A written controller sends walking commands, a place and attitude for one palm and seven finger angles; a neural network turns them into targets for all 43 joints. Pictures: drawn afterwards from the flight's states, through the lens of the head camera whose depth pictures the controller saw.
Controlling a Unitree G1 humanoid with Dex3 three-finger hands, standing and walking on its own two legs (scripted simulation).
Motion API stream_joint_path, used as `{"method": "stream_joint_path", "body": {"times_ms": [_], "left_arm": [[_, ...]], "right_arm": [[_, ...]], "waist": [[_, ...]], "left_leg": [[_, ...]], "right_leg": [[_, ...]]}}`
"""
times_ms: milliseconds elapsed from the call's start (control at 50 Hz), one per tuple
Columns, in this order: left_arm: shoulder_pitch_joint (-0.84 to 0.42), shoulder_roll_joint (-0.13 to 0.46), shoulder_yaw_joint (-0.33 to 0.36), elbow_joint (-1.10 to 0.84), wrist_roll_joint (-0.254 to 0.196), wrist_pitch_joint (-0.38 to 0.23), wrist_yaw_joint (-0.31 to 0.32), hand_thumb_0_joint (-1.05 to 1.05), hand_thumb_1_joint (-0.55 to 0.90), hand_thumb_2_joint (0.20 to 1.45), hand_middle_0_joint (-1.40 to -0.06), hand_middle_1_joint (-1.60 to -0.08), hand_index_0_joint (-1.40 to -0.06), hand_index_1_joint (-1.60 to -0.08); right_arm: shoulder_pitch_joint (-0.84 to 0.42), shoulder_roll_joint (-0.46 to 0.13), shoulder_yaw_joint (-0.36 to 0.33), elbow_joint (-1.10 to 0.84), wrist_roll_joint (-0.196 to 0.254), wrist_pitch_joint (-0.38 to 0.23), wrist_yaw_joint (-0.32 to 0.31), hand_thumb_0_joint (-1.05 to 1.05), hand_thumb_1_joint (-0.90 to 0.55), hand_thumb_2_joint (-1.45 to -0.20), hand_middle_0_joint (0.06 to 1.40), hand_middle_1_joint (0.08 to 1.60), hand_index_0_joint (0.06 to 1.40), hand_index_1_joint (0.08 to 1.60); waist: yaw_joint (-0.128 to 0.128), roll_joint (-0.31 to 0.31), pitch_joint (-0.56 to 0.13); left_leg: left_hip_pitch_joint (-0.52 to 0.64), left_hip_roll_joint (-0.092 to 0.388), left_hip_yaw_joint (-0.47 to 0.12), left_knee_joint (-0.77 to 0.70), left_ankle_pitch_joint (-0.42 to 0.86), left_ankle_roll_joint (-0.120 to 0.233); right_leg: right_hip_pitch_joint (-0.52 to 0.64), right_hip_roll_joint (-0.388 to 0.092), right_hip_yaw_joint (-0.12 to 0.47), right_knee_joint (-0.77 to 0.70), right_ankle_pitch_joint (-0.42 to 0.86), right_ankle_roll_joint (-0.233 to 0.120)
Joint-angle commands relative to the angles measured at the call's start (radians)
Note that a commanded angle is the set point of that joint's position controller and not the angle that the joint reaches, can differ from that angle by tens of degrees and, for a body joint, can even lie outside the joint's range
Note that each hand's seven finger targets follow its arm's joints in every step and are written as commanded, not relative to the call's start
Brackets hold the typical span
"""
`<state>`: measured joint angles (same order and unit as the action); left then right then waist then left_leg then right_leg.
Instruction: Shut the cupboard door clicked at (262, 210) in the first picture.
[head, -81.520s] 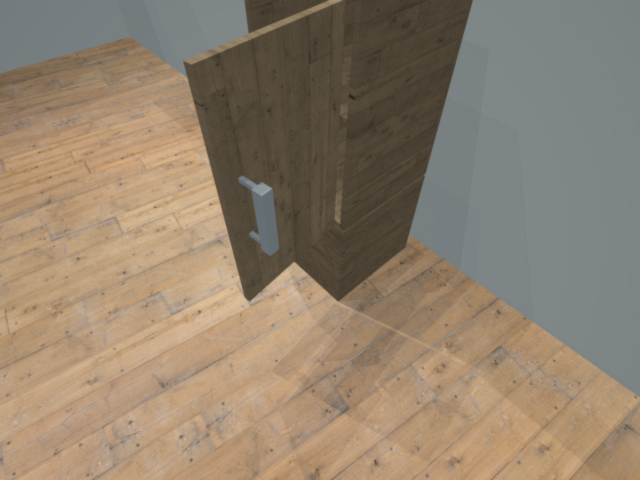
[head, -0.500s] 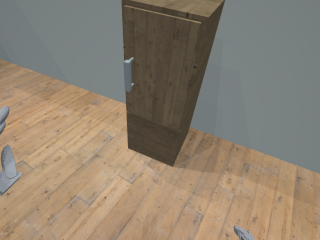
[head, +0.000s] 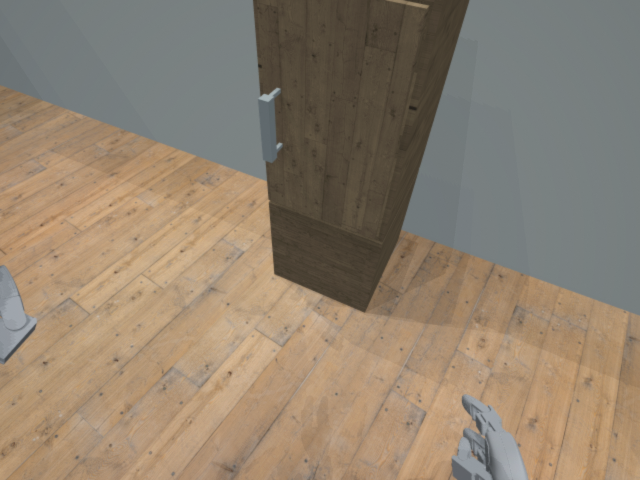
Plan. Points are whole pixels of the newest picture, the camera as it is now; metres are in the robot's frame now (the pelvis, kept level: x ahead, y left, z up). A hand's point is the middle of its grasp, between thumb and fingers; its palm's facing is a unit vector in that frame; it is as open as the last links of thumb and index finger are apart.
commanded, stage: stop stepping back and stand still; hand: left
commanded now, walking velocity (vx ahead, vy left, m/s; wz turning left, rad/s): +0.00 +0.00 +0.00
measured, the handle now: (273, 125) +0.88 +0.16 -0.05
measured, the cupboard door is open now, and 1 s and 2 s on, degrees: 0 0 0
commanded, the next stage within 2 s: let the arm hang, fingers relaxed in 0.16 s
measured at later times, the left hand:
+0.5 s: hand out of the picture +0.11 +0.20 -0.13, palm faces -0.06 -0.96 -0.26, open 7.4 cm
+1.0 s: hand out of the picture -0.05 +0.22 -0.16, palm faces +0.02 -0.96 -0.27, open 7.4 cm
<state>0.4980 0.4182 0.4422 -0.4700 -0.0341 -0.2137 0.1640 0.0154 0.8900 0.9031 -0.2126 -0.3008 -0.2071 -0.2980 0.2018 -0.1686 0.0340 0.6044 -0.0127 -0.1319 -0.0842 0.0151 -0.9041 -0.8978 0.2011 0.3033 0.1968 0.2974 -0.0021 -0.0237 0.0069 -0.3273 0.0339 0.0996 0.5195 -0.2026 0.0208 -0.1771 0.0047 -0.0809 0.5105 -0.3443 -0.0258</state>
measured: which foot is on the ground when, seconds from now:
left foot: down 0.00-1.00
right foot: down 0.00-1.00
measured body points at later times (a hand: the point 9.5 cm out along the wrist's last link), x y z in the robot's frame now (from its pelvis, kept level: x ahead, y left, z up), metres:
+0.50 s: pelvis -0.01 +0.01 -0.01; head -0.01 +0.00 +0.44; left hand +0.11 +0.25 -0.11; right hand +0.10 -0.26 -0.13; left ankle +0.04 +0.11 -0.73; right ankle -0.05 -0.10 -0.73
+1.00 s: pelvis -0.02 +0.01 +0.01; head -0.03 +0.00 +0.46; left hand -0.05 +0.27 -0.14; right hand -0.01 -0.21 -0.16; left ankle +0.04 +0.11 -0.73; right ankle -0.05 -0.10 -0.73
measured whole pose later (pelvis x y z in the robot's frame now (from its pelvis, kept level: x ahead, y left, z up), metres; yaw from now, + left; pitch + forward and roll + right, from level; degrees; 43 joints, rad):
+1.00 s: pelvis -0.02 +0.01 +0.01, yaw +0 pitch -2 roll +0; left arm 0.34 0.21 0.01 1.13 0.01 0.02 0.02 0.01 0.92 0.90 -0.20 -0.30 -0.19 -0.30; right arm 0.27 -0.18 0.00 1.11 -0.02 0.02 -0.02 0.01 -0.91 -0.90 0.20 0.30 0.20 0.30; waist 0.00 0.04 0.02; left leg -0.24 0.01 0.11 0.40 -0.12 0.04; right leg -0.11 -0.01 -0.07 0.41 -0.27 -0.01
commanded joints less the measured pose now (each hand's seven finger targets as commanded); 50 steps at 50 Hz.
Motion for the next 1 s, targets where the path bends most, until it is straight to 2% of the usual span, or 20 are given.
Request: {"method": "stream_joint_path", "body": {"times_ms": [0, 60, 220, 240, 260, 280, 300, 340, 360, 400, 440, 500, 520, 560, 580, 620, 680, 780, 820, 980], "left_arm": [[0.057, 0.161, 0.115, -0.189, -0.016, -0.044, 0.016, 0.0, 0.9, 0.9, -0.2, -0.3, -0.2, -0.3], [0.084, 0.159, 0.113, -0.168, -0.025, -0.02, 0.015, 0.0, 0.9, 0.9, -0.2, -0.3, -0.2, -0.3], [-0.004, 0.179, 0.096, -0.163, -0.02, -0.006, 0.016, 0.0, 0.9, 0.9, -0.2, -0.3, -0.2, -0.3], [-0.049, 0.001, -0.35, 0.531, 0.044, 0.138, -0.124, 0.0, 0.9, 0.9, -0.2, -0.3, -0.2, -0.3], [-0.061, -0.027, -0.342, 0.563, 0.051, 0.214, -0.148, 0.0, 0.9, 0.9, -0.2, -0.3, -0.2, -0.3], [-0.063, -0.026, -0.34, 0.562, 0.053, 0.235, -0.156, 0.0, 0.9, 0.9, -0.2, -0.3, -0.2, -0.3], [-0.085, -0.034, -0.345, 0.609, 0.055, 0.23, -0.16, 0.0, 0.9, 0.9, -0.2, -0.3, -0.2, -0.3], [-0.133, -0.011, -0.352, 0.716, 0.058, 0.219, -0.166, 0.0, 0.9, 0.9, -0.2, -0.3, -0.2, -0.3], [-0.158, -0.001, -0.36, 0.774, 0.061, 0.215, -0.165, 0.0, 0.9, 0.9, -0.2, -0.3, -0.2, -0.3], [-0.193, 0.009, -0.373, 0.887, 0.06, 0.212, -0.16, 0.0, 0.9, 0.9, -0.2, -0.3, -0.2, -0.3], [-0.219, 0.004, -0.388, 1.003, 0.059, 0.213, -0.154, 0.0, 0.9, 0.9, -0.2, -0.3, -0.2, -0.3], [-0.212, -0.026, -0.409, 1.143, 0.051, 0.221, -0.148, 0.0, 0.9, 0.9, -0.2, -0.3, -0.2, -0.3], [-0.196, -0.032, -0.412, 1.191, 0.05, 0.222, -0.147, 0.0, 0.9, 0.9, -0.2, -0.3, -0.2, -0.3], [-0.173, -0.035, -0.411, 1.275, 0.05, 0.22, -0.147, 0.0, 0.9, 0.9, -0.2, -0.3, -0.2, -0.3], [-0.16, -0.066, -0.398, 1.303, 0.051, 0.22, -0.146, 0.0, 0.9, 0.9, -0.2, -0.3, -0.2, -0.3], [-0.15, -0.064, -0.404, 1.366, 0.048, 0.219, -0.148, 0.0, 0.9, 0.9, -0.2, -0.3, -0.2, -0.3], [-0.159, -0.068, -0.407, 1.433, 0.048, 0.214, -0.149, 0.0, 0.9, 0.9, -0.2, -0.3, -0.2, -0.3], [-0.153, -0.082, -0.413, 1.516, 0.049, 0.21, -0.144, 0.0, 0.9, 0.9, -0.2, -0.3, -0.2, -0.3], [-0.145, -0.091, -0.414, 1.538, 0.049, 0.21, -0.142, 0.0, 0.9, 0.9, -0.2, -0.3, -0.2, -0.3], [-0.124, -0.1, -0.413, 1.58, 0.052, 0.212, -0.136, 0.0, 0.9, 0.9, -0.2, -0.3, -0.2, -0.3]], "right_arm": [[-0.034, -0.15, -0.061, -0.135, 0.012, -0.033, -0.002, 0.0, -0.9, -0.9, 0.2, 0.3, 0.2, 0.3], [-0.039, -0.152, -0.061, -0.138, 0.015, -0.011, -0.002, 0.0, -0.9, -0.9, 0.2, 0.3, 0.2, 0.3], [-0.066, -0.147, -0.053, -0.146, 0.016, 0.012, -0.021, 0.0, -0.9, -0.9, 0.2, 0.3, 0.2, 0.3], [-0.153, -0.343, -0.093, 0.018, 0.039, -0.038, 0.076, 0.0, -0.9, -0.9, 0.2, 0.3, 0.2, 0.3], [-0.081, -0.309, -0.112, 0.039, 0.023, 0.012, 0.081, 0.0, -0.9, -0.9, 0.2, 0.3, 0.2, 0.3], [-0.062, -0.305, -0.104, 0.03, 0.02, 0.036, 0.079, 0.0, -0.9, -0.9, 0.2, 0.3, 0.2, 0.3], [-0.057, -0.292, -0.092, 0.044, 0.012, 0.051, 0.08, 0.0, -0.9, -0.9, 0.2, 0.3, 0.2, 0.3], [-0.063, -0.285, -0.07, 0.055, 0.003, 0.078, 0.083, 0.0, -0.9, -0.9, 0.2, 0.3, 0.2, 0.3], [-0.061, -0.278, -0.067, 0.064, -0.002, 0.086, 0.084, 0.0, -0.9, -0.9, 0.2, 0.3, 0.2, 0.3], [-0.047, -0.264, -0.059, 0.089, -0.008, 0.103, 0.084, 0.0, -0.9, -0.9, 0.2, 0.3, 0.2, 0.3], [-0.032, -0.246, -0.055, 0.132, -0.016, 0.119, 0.085, 0.0, -0.9, -0.9, 0.2, 0.3, 0.2, 0.3], [-0.02, -0.225, -0.044, 0.198, -0.016, 0.128, 0.083, 0.0, -0.9, -0.9, 0.2, 0.3, 0.2, 0.3], [-0.022, -0.217, -0.041, 0.219, -0.014, 0.13, 0.082, 0.0, -0.9, -0.9, 0.2, 0.3, 0.2, 0.3], [-0.01, -0.208, -0.042, 0.257, -0.01, 0.133, 0.076, 0.0, -0.9, -0.9, 0.2, 0.3, 0.2, 0.3], [-0.004, -0.19, -0.047, 0.272, -0.016, 0.135, 0.071, 0.0, -0.9, -0.9, 0.2, 0.3, 0.2, 0.3], [0.016, -0.179, -0.047, 0.31, -0.012, 0.139, 0.068, 0.0, -0.9, -0.9, 0.2, 0.3, 0.2, 0.3], [0.046, -0.18, -0.056, 0.352, -0.006, 0.141, 0.061, 0.0, -0.9, -0.9, 0.2, 0.3, 0.2, 0.3], [0.084, -0.175, -0.063, 0.417, -0.002, 0.14, 0.057, 0.0, -0.9, -0.9, 0.2, 0.3, 0.2, 0.3], [0.095, -0.17, -0.064, 0.435, -0.003, 0.142, 0.056, 0.0, -0.9, -0.9, 0.2, 0.3, 0.2, 0.3], [0.096, -0.147, -0.067, 0.478, -0.002, 0.14, 0.057, 0.0, -0.9, -0.9, 0.2, 0.3, 0.2, 0.3]], "waist": [[-0.008, 0.082, -0.211], [-0.013, 0.047, -0.209], [-0.01, 0.049, -0.13], [-0.03, 0.098, -0.03], [-0.021, 0.095, -0.098], [-0.015, 0.1, -0.066], [-0.002, 0.074, -0.072], [0.009, -0.034, -0.052], [0.005, -0.109, -0.055], [-0.004, -0.172, -0.052], [-0.014, -0.144, -0.044], [-0.01, 0.084, -0.051], [-0.002, 0.128, -0.039], [0.003, 0.169, -0.034], [0.005, 0.211, -0.032], [0.004, 0.234, -0.03], [-0.005, 0.122, -0.002], [-0.011, 0.025, 0.045], [-0.011, 0.0, 0.064], [-0.005, 0.006, 0.087]], "left_leg": [[0.148, 0.092, -0.104, -0.049, 0.272, -0.001], [0.151, 0.08, -0.082, -0.017, 0.312, -0.012], [0.142, 0.078, -0.088, -0.049, 0.233, -0.006], [0.078, 0.107, -0.108, 0.081, 0.388, 0.007], [0.103, 0.115, -0.095, 0.041, 0.362, 0.002], [0.078, 0.123, -0.103, 0.027, 0.287, 0.011], [0.031, 0.134, -0.128, 0.016, 0.222, 0.027], [-0.008, 0.125, -0.159, -0.01, 0.175, 0.037], [0.01, 0.114, -0.162, -0.007, 0.173, 0.029], [0.044, 0.078, -0.146, 0.017, 0.157, 0.017], [0.095, 0.058, -0.129, 0.018, 0.151, 0.009], [0.108, 0.085, -0.153, -0.073, 0.171, 0.011], [0.089, 0.085, -0.157, -0.101, 0.124, 0.012], [0.082, 0.081, -0.156, -0.119, 0.088, 0.009], [0.079, 0.082, -0.153, -0.131, 0.034, 0.01], [0.083, 0.078, -0.149, -0.149, -0.012, 0.007], [0.112, 0.09, -0.157, -0.162, -0.029, 0.009], [0.142, 0.098, -0.154, -0.195, -0.054, 0.011], [0.143, 0.097, -0.152, -0.204, -0.066, 0.013], [0.141, 0.098, -0.148, -0.244, -0.104, 0.015]], "right_leg": [[0.035, -0.072, 0.122, -0.071, 0.376, 0.007], [0.02, -0.099, 0.133, -0.077, 0.467, 0.002], [-0.046, -0.089, 0.126, -0.113, 0.358, 0.012], [-0.14, -0.149, 0.054, 0.023, 0.445, -0.004], [-0.124, -0.134, 0.102, -0.011, 0.361, -0.008], [-0.131, -0.123, 0.085, -0.013, 0.267, -0.005], [-0.129, -0.108, 0.075, 0.011, 0.179, -0.01], [-0.097, -0.096, 0.081, -0.004, 0.132, -0.016], [-0.099, -0.104, 0.102, -0.023, 0.133, -0.026], [-0.115, -0.147, 0.139, -0.065, 0.158, -0.045], [-0.144, -0.167, 0.156, -0.091, 0.156, -0.058], [-0.085, -0.121, 0.13, -0.083, 0.094, -0.028], [-0.063, -0.113, 0.128, -0.094, 0.073, -0.024], [-0.029, -0.109, 0.128, -0.124, 0.082, -0.028], [-0.024, -0.111, 0.121, -0.142, 0.066, -0.034], [-0.014, -0.109, 0.123, -0.16, 0.072, -0.04], [-0.04, -0.109, 0.119, -0.197, 0.058, -0.041], [-0.08, -0.109, 0.113, -0.225, 0.025, -0.036], [-0.093, -0.107, 0.114, -0.231, 0.013, -0.033], [-0.108, -0.104, 0.111, -0.223, -0.007, -0.025]]}}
